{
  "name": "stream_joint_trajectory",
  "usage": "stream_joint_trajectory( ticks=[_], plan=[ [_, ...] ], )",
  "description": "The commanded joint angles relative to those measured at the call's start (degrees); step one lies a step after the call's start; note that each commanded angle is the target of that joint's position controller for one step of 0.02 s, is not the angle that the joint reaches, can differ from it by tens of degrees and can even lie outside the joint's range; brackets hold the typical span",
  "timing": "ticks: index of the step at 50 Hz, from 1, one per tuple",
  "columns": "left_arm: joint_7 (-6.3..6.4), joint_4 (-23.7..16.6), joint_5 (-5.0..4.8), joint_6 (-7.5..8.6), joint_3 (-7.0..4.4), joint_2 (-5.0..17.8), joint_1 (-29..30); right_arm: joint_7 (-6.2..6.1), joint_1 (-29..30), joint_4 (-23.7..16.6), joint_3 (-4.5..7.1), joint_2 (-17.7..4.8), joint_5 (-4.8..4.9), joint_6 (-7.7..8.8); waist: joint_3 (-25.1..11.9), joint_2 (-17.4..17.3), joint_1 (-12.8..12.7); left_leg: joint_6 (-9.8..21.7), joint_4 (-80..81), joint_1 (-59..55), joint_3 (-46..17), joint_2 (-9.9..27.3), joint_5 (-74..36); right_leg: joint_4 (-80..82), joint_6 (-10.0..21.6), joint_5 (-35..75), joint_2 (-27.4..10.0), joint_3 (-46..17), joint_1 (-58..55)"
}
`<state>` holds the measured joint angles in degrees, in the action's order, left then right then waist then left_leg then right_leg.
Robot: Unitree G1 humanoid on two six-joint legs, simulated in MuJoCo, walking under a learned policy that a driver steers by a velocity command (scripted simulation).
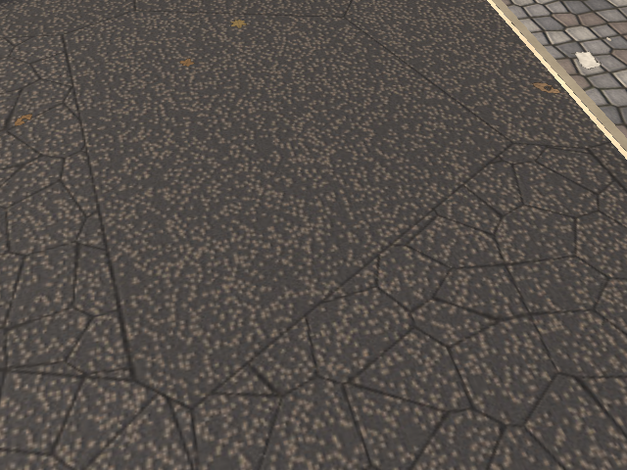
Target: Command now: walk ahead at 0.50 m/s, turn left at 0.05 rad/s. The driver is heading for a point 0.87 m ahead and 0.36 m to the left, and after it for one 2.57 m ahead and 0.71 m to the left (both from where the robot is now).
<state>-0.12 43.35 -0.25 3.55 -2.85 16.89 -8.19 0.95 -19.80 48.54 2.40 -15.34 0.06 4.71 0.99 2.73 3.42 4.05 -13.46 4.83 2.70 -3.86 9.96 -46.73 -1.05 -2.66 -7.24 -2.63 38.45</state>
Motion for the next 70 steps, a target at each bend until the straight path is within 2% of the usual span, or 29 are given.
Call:
stream_joint_trajectory(
  ticks=[1,6,9,10,11,12,13,14,16,20,27,32,34,36,37,38,39,40,41,43,48,56,59,61,62,63,64,66,70],
  plan=[
    [-0.56,-4.4,-0.11,1.12,-0.04,1.7,5.57,-0.71,0.34,-2.6,2.3,-10.01,0.62,0.55,1.94,-5.54,0.31,7.68,6.5,1.99,-7.4,13.87,-11.85,9.3,-0.25,7.96,1.24,1.42,-2.22],
    [-2.1,-6.96,-0.52,2.43,-0.27,2.87,11.87,-1.36,-3.76,-0.28,2.81,-10.97,1.29,-1.15,3.37,-6.07,1.09,7.32,1.34,-4.86,-11.75,17.12,-12.32,17.67,0.74,4.74,3.54,0.2,-2.56],
    [-2.15,-5.47,-0.42,3.14,-1.38,5.45,6.16,-1.83,-2.19,-0.3,3.35,-11.89,1.33,-1.83,0.23,-7.85,-3.11,5.54,-5.5,-5.63,-13.38,17.19,-20.53,20.59,2.75,-0.27,5.56,1.38,-13.03],
    [-1.68,-3.26,-0.23,3.29,-2.62,7.71,-1.22,-1.81,-1.69,-0.53,2.92,-10.8,1.05,-1.95,-4.69,-7.07,-6.74,3.98,-13.75,-3.06,-11.45,14.08,-25.09,21.64,4.44,0.37,6.08,2.3,-24.49],
    [-1.05,-1.62,0.74,3.27,-3.74,11.18,-11.18,-1.74,-1.06,-2.09,1.7,-7.63,0.09,-1.83,-13.62,-3.62,-10.89,1.82,-29.02,6.64,-9.13,10.47,-16.13,18.18,7.88,1.26,-1.76,-4.81,-41.71],
    [-0.87,-0.32,0.91,2.52,-5.0,15.97,-15.71,-1.47,-9.21,-3.26,-0.22,-0.88,0.38,-0.79,-22.59,11.33,-8.21,-2.53,-49.94,29.56,-4.42,1.47,14.2,20.69,16.31,-7.23,-16.39,-28.46,-63.77],
    [-0.89,-0.4,0.47,2.21,-3.72,10.72,-16.38,-1.43,-7.35,-2.57,0.76,-5.35,1.74,-0.16,-23.2,10.75,-10.08,-2.68,-58.11,35.92,-10.65,2.59,23.74,27.58,16.61,-17.73,-17.1,-37.6,-61.84],
    [-0.69,-0.67,0.21,2.2,-2.71,7.64,-12.31,-1.48,-1.96,-4.07,2.17,-9.7,2.87,-0.06,-13.42,6.6,-9.97,-2.28,-60.38,39.48,-10.68,5.49,19.46,29.33,13.74,-20.16,-15.04,-28.83,-54.19],
    [-0.69,-0.64,0.42,2.23,-1.63,4.18,-5.17,-1.76,2.16,-5.15,2.45,-8.67,1.91,-0.64,-4.37,3.05,-6.74,-2.6,-56.7,36.65,-8.77,9.59,11.38,32.91,11.69,-12.03,-10.91,-16.63,-39.65],
    [-0.64,0.8,0.89,3.5,-2.05,4.08,-1.16,-1.54,0.96,-5.77,2.45,-4.54,1.73,-3.36,-0.08,3.26,-2.85,-3.62,-51.7,31.12,-8.41,12.27,5.54,38.81,11.68,-2.01,-8.57,-4.03,-29.12],
    [0.53,3.21,0.58,2.72,-3.33,7.98,-3.37,0.46,11.5,-9.94,1.68,-2.92,1.18,-3.06,2.75,-0.08,-5.71,-3.68,-31.13,31.61,-4.39,11.5,-10.89,40.24,10.79,4.13,-7.44,9.05,-32.32],
    [0.62,4.98,-1.03,0.84,-4.33,10.51,-6.52,1.81,17.46,-13.64,1.93,-4.19,1.08,-3.44,4.55,-0.22,-6.8,-0.89,-24.01,32.37,-1.21,9.84,-5.56,36.2,8.9,9.1,-10.29,12.18,-41.42],
    [0.75,4.84,-1.72,0.06,-4.85,12.15,-5.65,1.93,14.88,-14.01,2.94,-6.06,0.87,-3.79,1.72,1.34,-4.26,1.35,-23.46,26.42,1.96,6.46,0.34,28.52,7.63,26.38,-10.24,14.01,-43.49],
    [0.82,4.42,-2.04,-0.7,-4.44,11.26,-4.53,1.19,-0.52,-10.03,6.04,-10.97,1.23,-4.23,-6.73,-0.34,4.25,5.0,-19.35,4.69,4.31,0.65,-1.44,6.81,4.76,34.11,-6.59,17.11,-37.3],
    [0.83,3.21,0.31,-0.36,-2.91,7.27,-6.21,-0.11,-8.36,-8.33,7.95,-16.76,1.72,-4.82,-11.39,-10.28,5.96,8.85,-17.81,-11.52,-10.87,9.55,-2.55,-12.7,1.64,9.84,-3.19,17.58,-21.74],
    [0.27,0.08,1.54,1.32,-0.79,0.77,-9.91,0.16,-4.43,-10.2,7.69,-20.91,1.64,-3.75,-17.27,-20.61,-1.35,19.38,-7.95,-24.35,-44.73,20.97,12.62,-28.84,-1.11,-33.01,8.91,7.17,0.09],
    [-0.35,-0.4,-1.02,3.12,-1.75,6.68,-2.88,0.92,-4.76,-11.41,6.1,-15.25,1.44,-2.54,-18.35,-11.48,3.28,18.17,-1.66,-24.3,-48.4,22.66,16.84,-32.88,0.11,-31.24,7.14,-2.21,5.93],
    [-0.64,-1.8,-2.56,4.12,-2.17,8.19,0.58,1.09,-2.82,-10.95,5.27,-12.74,1.0,-1.6,-10.7,-9.48,2.74,15.82,-1.39,-19.01,-40.8,21.45,12.72,-31.0,1.62,-25.36,4.87,-1.43,9.76],
    [-0.19,-1.2,-1.54,4.63,-1.97,7.43,0.53,1.02,0.4,-11.27,4.77,-11.29,1.05,-1.2,-7.1,-4.85,0.33,13.81,-2.06,-11.45,-34.17,18.9,6.32,-26.39,2.21,-20.41,2.3,-1.69,6.93],
    [0.09,-0.2,0.22,3.97,-2.57,7.86,-1.12,0.44,5.92,-12.94,3.74,-8.48,0.04,-1.16,-4.45,-5.45,-3.58,11.98,-0.71,-0.55,-26.19,15.22,-4.28,-19.17,1.63,-14.84,-0.28,-2.44,-0.92],
    [0.24,-2.08,1.22,1.95,-1.94,4.89,3.59,-1.38,3.05,-12.17,4.27,-10.49,0.65,-0.78,-1.72,-4.69,-3.05,11.91,1.59,5.31,-19.41,12.12,-13.46,-4.4,-2.5,-4.34,1.85,-0.84,-1.42],
    [-1.5,-6.24,-0.08,3.3,-1.31,4.67,14.45,-2.25,-2.66,-9.15,4.49,-10.3,1.4,-1.83,0.77,-7.67,0.96,7.85,-3.01,3.95,-21.93,11.29,-4.43,17.6,-1.65,7.87,6.43,-1.96,-7.63],
    [-1.84,-6.0,-0.21,4.09,-2.07,6.5,11.91,-2.68,-2.19,-8.99,4.66,-10.23,1.31,-2.57,0.14,-9.85,-0.75,6.85,-8.04,0.31,-26.11,12.75,-7.48,19.52,0.26,0.76,6.96,-2.2,-11.18],
    [-1.31,-3.71,0.3,4.7,-3.46,8.78,2.47,-2.49,-0.59,-9.75,3.92,-8.2,1.13,-2.86,-4.93,-10.11,-5.69,4.42,-17.41,2.09,-24.72,8.95,-13.93,22.39,3.23,0.23,6.51,-1.03,-25.48],
    [-0.85,-2.92,1.22,4.77,-4.24,11.66,-6.34,-2.21,-0.43,-10.97,2.67,-5.2,0.22,-2.75,-13.46,-5.02,-9.37,2.24,-32.75,9.33,-20.54,5.43,-7.21,20.49,6.77,-2.82,-2.43,-9.37,-41.12],
    [-0.94,-0.91,1.63,3.92,-5.31,15.75,-11.9,-2.16,-8.89,-12.36,1.57,-1.44,1.85,-2.27,-20.94,14.95,-5.77,-2.13,-51.76,30.74,-13.48,-2.9,21.9,25.35,16.16,-15.11,-15.34,-36.19,-60.52],
    [-1.32,-1.35,-0.01,3.66,-4.14,10.52,-10.87,-2.4,-9.05,-10.99,2.29,-7.24,2.47,-2.15,-17.95,11.5,-6.62,-2.75,-59.92,38.35,-14.66,1.64,23.5,28.86,15.71,-27.42,-16.73,-42.76,-59.27],
    [-0.85,-2.5,0.45,2.74,-2.66,5.89,-5.2,-2.44,0.82,-12.05,3.41,-10.73,1.59,-2.61,-5.79,1.8,-7.37,-3.39,-60.7,38.62,-11.46,5.93,13.88,30.64,11.47,-19.78,-11.92,-25.62,-44.79],
    [-1.19,0.0,1.31,3.18,-1.62,3.95,-3.21,-2.07,2.14,-12.9,2.78,-5.25,0.86,-2.89,-0.92,2.75,-3.38,-4.16,-51.11,29.69,-9.88,7.43,12.15,32.83,12.68,14.42,-6.33,-10.55,-30.57]
  ],
)
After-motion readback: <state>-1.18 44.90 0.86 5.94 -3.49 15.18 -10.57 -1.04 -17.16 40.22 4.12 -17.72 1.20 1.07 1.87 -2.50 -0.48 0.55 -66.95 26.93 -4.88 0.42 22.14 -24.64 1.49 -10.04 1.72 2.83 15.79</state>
